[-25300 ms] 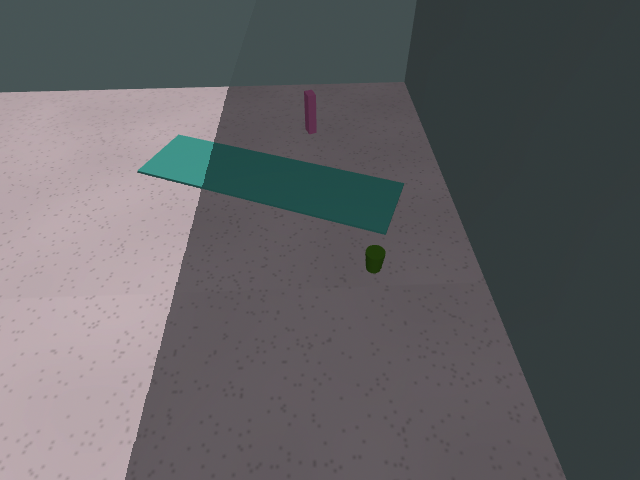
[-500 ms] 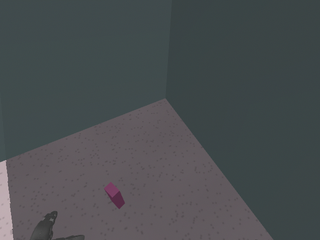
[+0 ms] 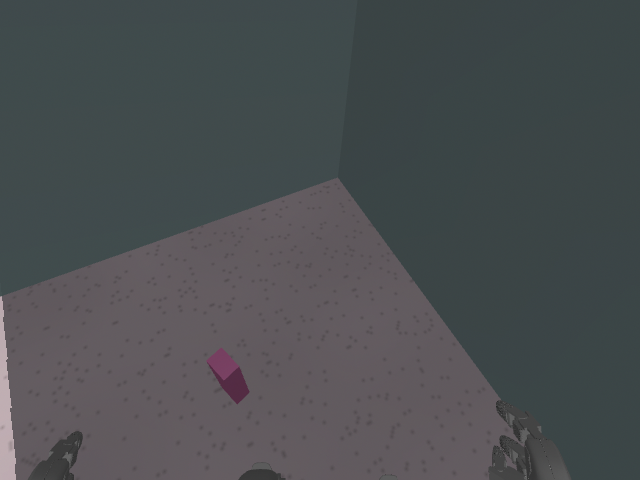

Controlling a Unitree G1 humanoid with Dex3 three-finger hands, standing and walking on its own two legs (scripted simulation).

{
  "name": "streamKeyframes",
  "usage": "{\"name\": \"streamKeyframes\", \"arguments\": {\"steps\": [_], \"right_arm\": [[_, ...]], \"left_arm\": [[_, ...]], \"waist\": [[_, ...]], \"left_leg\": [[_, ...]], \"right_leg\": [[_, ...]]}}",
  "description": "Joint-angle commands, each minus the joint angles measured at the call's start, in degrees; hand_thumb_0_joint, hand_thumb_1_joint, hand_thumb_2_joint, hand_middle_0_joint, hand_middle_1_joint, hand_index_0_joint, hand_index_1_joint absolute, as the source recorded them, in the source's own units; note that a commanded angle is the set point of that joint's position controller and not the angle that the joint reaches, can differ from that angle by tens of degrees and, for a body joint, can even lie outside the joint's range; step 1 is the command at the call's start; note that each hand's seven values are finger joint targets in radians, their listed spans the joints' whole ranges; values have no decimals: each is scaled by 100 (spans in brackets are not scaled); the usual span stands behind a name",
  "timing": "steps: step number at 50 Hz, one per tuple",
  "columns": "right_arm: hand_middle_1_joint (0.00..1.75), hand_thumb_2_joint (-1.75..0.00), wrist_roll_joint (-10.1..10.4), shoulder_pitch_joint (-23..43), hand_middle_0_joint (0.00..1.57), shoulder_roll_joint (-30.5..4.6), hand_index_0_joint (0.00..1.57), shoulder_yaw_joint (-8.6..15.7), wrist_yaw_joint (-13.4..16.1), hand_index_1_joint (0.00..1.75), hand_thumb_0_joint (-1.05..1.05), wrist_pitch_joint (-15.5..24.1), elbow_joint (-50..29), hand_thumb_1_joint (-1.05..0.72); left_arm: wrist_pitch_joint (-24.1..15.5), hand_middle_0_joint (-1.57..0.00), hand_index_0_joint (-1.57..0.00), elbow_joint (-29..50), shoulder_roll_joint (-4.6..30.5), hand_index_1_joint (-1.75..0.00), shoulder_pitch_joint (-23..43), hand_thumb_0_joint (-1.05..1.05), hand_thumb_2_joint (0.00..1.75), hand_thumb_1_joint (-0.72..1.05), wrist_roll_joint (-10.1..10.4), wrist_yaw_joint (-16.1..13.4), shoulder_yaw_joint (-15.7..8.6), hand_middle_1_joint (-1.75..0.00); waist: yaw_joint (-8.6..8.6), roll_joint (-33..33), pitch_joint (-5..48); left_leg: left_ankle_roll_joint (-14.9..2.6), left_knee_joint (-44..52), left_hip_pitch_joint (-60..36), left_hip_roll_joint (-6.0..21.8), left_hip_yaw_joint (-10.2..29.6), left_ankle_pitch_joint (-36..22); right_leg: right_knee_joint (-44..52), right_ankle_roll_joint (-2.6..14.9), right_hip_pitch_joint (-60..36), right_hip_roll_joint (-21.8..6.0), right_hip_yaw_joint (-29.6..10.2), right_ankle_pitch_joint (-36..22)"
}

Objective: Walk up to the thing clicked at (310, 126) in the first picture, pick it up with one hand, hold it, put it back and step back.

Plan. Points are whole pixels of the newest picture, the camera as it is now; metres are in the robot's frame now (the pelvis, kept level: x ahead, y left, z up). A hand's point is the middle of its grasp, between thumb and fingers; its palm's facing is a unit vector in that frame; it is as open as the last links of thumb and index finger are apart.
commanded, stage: go down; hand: left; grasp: from the side
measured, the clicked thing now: (229, 377) +0.43 +0.23 -0.60
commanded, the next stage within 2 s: none
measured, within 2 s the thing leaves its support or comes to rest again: neither
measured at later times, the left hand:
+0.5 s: hand (94, 432) +0.23 +0.34 -0.18, palm faces +0.14 -0.96 -0.26, open 17.6 cm
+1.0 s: hand (90, 400) +0.29 +0.40 -0.25, palm faces +0.19 -0.97 -0.13, open 17.6 cm
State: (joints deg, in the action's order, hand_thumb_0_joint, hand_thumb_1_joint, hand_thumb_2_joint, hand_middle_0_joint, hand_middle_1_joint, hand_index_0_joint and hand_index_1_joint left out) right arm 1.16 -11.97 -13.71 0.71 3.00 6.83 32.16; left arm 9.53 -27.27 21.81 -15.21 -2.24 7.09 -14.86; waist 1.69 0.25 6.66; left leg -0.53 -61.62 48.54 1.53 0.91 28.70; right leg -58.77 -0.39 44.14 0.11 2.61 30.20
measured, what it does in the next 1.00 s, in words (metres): lowers itself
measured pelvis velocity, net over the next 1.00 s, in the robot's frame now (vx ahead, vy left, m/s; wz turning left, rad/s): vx -0.08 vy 0.00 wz -0.09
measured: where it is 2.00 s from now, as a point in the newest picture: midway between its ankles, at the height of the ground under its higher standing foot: outside the picture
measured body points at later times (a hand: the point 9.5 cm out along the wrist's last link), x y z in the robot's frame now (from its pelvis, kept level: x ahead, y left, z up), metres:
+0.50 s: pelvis -0.04 +0.00 -0.11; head +0.11 +0.03 +0.31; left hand +0.22 +0.39 -0.16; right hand +0.14 -0.27 -0.20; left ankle +0.01 +0.11 -0.67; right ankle -0.02 -0.13 -0.67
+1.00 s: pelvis -0.08 +0.00 -0.23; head +0.13 +0.05 +0.17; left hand +0.28 +0.45 -0.24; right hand +0.06 -0.29 -0.33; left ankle +0.01 +0.11 -0.67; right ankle -0.02 -0.13 -0.67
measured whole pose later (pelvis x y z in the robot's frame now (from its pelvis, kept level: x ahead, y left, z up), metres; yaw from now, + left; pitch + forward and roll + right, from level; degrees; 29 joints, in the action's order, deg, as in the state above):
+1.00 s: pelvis -0.08 +0.00 -0.23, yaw -5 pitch +33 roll -6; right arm -1.9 -7.1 -19.1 -5.0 2.3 10.9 38.5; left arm -20.3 -64.1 50.0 27.3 8.5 37.2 -46.2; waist 3.8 2.2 7.5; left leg -0.2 -112.4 109.1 3.1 5.0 37.2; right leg -109.6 0.7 103.6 1.4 5.6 39.6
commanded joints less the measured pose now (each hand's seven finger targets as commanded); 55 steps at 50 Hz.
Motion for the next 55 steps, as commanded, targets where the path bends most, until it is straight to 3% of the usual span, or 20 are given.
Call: {"name": "streamKeyframes", "arguments": {"steps": [1,6,8,13,20,22,25,26,27,28,29,30,31,34,35,41,46,48,51,55], "right_arm": [[30,-88,-31,-104,20,-888,20,345,147,30,0,326,-835,-84],[30,-88,-73,-197,20,-914,20,375,110,30,0,411,-775,-85],[30,-89,-79,-143,20,-907,20,357,106,30,0,438,-852,-86],[30,-90,-106,-31,20,-969,20,358,68,30,0,580,-772,-90],[30,-89,-91,-70,20,-1302,20,344,37,30,0,732,-481,-86],[30,-89,-85,-140,20,-1385,20,333,33,30,0,708,-360,-86],[30,-89,-85,-156,20,-1481,20,304,21,30,0,641,-267,-86],[30,-89,-76,-115,20,-1488,20,264,12,30,0,625,-290,-87],[30,-89,-91,-135,20,-1506,20,267,2,30,0,604,-217,-87],[30,-89,-113,-207,20,-1516,20,276,5,30,0,590,-132,-87],[30,-89,-121,-189,20,-1497,20,214,1,30,0,589,-129,-88],[30,-89,-125,-108,20,-1493,20,187,-11,30,0,590,-113,-87],[30,-89,-141,-152,20,-1542,20,214,-11,30,0,596,-53,-88],[30,-89,-190,-145,20,-1580,20,152,6,30,0,584,53,-87],[30,-90,-200,-183,20,-1595,20,141,3,30,0,604,106,-88],[30,-90,-276,-103,20,-1618,20,-18,51,30,0,604,186,-88],[30,-90,-286,-166,20,-1790,20,-78,60,30,0,571,252,-88],[30,-90,-293,-233,20,-1841,20,-124,75,30,0,552,319,-89],[30,-90,-301,-240,20,-1836,20,-179,88,30,0,542,340,-90],[30,-90,-315,-138,20,-1886,20,-170,123,30,0,522,375,-90]], "left_arm": [[-78,-9,-9,1110,1243,-2,4,0,0,-57,90,-47,-548,-2],[-132,-9,-9,1028,1255,-1,-349,0,0,-60,181,120,-663,-1],[-256,-9,-9,1283,1364,0,74,0,0,-60,217,166,-737,-1],[-937,-9,-9,328,1655,-2,1010,0,0,-61,396,390,-1175,-2],[-2148,-8,-8,-392,2629,-9,1961,0,3,-61,820,1149,-1975,-9],[-2352,-8,-8,-652,2818,-9,2439,0,3,-61,866,1344,-2068,-9],[-2524,-8,-8,-1089,3224,-8,2662,0,2,-61,1006,1605,-2440,-8],[-2512,-8,-8,-1600,3147,-9,2434,0,3,-61,1068,1708,-2521,-9],[-2581,-8,-8,-1333,3326,-9,2779,0,3,-61,1121,1824,-2596,-9],[-2641,-8,-8,-1377,3482,-8,3096,0,3,-61,1136,1913,-2650,-8],[-2612,-8,-8,-2112,3351,-8,2723,0,3,-61,1158,2028,-2660,-7],[-2676,-8,-8,-2183,3417,-9,2828,0,3,-61,1207,2136,-2726,-8],[-2797,-8,-7,-1780,3772,-8,3397,0,3,-61,1205,2230,-2878,-7],[-3026,-8,-7,-2165,4153,-7,3867,0,3,-61,1232,2461,-3052,-6],[-3169,-7,-7,-1840,4474,-8,4307,0,4,-61,1234,2492,-3232,-7],[-3397,-7,-7,-2610,4821,-7,4713,0,5,-59,1285,2808,-3387,-7],[-3309,-7,-7,-2776,5190,-6,4888,0,3,-61,1294,3003,-3496,-6],[-3301,-7,-7,-2593,5501,-6,5121,0,2,-61,1278,3023,-3647,-5],[-3293,-7,-6,-2575,5589,-6,5137,0,4,-61,1324,3036,-3784,-5],[-3294,-6,-6,-2632,5654,-5,5268,0,4,-59,1329,3064,-3833,-5]], "waist": [[24,-581,1204],[-38,-777,1253],[21,-760,1281],[97,-370,1267],[-167,-934,2320],[-138,-1035,2555],[-319,-1099,2805],[-329,-921,2948],[-361,-1039,3137],[-253,-896,3207],[-261,-621,3163],[-255,-534,3068],[-247,-590,3427],[-127,-587,3306],[-178,-765,3526],[-141,-927,3200],[-210,-1282,3412],[-244,-1542,3633],[-242,-1482,3748],[-210,-1521,3429]], "left_leg": [[-42,646,-1103,-25,113,-2096],[5,545,-979,17,211,-2090],[1,435,-795,17,236,-1910],[-110,-451,220,-18,154,-1358],[-36,-1281,833,-15,301,-924],[-19,-1459,971,12,428,-808],[-2,-1652,1166,34,499,-672],[-24,-1819,1242,25,494,-995],[-39,-1977,1270,-3,430,-1066],[-76,-2159,1457,-23,390,-1165],[-122,-2379,1734,-41,335,-1468],[-143,-2491,2031,-60,306,-1309],[-163,-2669,1942,-37,308,-1445],[-184,-2990,2454,-22,301,-1150],[-163,-3060,2396,-5,307,-1036],[-104,-3256,3045,50,319,100],[-47,-3391,3010,121,409,125],[-29,-3493,2866,143,468,-111],[-37,-3689,2939,134,481,-419],[-50,-3759,3241,168,528,21]], "right_leg": [[569,149,-244,64,-44,-1801],[254,187,115,80,26,-1556],[136,186,229,76,23,-1486],[-554,162,1158,67,-72,-1141],[-1752,244,2485,48,-69,-582],[-2036,271,2903,52,-43,-440],[-2290,286,3153,72,-21,-316],[-2396,290,3145,74,4,-560],[-2428,300,3166,82,-38,-597],[-2440,285,3148,86,-53,-673],[-2507,267,3024,80,-68,-972],[-2572,268,3126,93,-77,-852],[-2680,258,3158,95,-93,-1000],[-2941,247,3501,111,-99,-774],[-3053,262,3651,119,-95,-654],[-3300,264,4261,154,-130,313],[-3741,311,4678,201,69,302],[-3993,333,4820,208,164,115],[-4162,331,4832,213,215,-69],[-4323,333,5234,235,246,207]]}}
